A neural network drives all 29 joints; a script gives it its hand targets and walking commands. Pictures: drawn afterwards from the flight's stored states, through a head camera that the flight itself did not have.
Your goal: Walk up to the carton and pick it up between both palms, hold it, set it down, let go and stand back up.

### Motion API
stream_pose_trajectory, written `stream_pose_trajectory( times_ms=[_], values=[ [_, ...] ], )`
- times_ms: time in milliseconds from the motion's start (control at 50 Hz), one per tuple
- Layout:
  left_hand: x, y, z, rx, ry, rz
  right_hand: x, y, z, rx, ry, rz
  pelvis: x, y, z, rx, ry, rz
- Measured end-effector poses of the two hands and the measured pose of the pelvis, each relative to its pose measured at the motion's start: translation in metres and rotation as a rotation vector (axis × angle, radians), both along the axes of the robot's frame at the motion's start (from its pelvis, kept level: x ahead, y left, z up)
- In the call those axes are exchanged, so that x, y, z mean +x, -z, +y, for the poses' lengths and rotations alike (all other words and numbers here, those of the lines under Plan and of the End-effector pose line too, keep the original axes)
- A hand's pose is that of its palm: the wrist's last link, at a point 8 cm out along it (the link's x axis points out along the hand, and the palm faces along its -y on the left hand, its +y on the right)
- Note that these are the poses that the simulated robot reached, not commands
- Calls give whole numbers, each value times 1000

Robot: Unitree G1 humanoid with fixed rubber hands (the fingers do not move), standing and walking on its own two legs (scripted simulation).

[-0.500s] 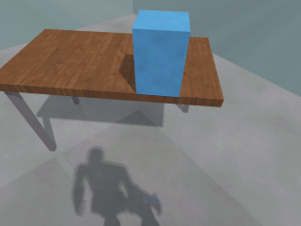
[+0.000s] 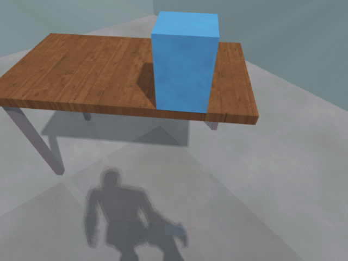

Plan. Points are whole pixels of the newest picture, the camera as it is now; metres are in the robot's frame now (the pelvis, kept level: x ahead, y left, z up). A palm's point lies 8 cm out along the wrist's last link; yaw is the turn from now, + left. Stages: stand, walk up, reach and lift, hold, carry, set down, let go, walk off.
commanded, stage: stand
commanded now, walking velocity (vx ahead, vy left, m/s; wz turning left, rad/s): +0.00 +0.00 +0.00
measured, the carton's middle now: (184, 65) +0.76 -0.02 +0.06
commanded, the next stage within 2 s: walk up in 0.50 s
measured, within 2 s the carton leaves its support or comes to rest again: neither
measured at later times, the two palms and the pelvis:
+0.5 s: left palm out of the picture +0.03 +0.25 -0.14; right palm out of the picture +0.03 -0.26 -0.14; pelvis +0.01 +0.00 +0.00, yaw +0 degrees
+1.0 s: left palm out of the picture +0.06 +0.34 -0.13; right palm out of the picture +0.13 -0.27 -0.10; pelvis +0.05 +0.04 -0.02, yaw -4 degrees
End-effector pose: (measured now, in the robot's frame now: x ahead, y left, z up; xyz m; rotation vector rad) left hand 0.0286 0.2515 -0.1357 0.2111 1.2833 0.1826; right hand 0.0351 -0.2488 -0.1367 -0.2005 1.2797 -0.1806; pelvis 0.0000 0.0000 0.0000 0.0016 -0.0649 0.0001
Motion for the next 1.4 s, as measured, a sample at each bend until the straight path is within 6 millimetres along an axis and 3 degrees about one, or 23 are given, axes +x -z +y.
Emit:
stream_pose_trajectory(
  times_ms=[400,720,840,960,1040,1140,1280,1400],
  values=[
    [3,1,-5,-4,-3,18,-5,0,-7,-17,12,42,8,0,-3,1,4,2],
    [9,-2,-3,6,-7,-2,9,1,-10,-12,0,10,12,1,-5,1,2,1],
    [15,-5,20,50,27,-40,31,-7,-29,-63,-2,-94,24,9,3,-16,28,25],
    [20,-10,70,108,57,-14,81,-30,-29,-137,-30,-216,45,13,30,-37,63,18],
    [53,3,104,127,89,-14,97,-35,-20,-194,-46,-272,66,27,47,8,85,-10],
    [131,-9,111,112,176,-117,91,-46,-8,-210,19,-245,96,19,52,7,113,-19],
    [241,-29,88,89,319,-252,98,-53,-11,-204,63,-230,142,15,45,21,144,-21],
    [333,-38,46,102,420,-353,115,-28,-34,-178,110,-179,190,30,27,22,176,-16]
  ],
)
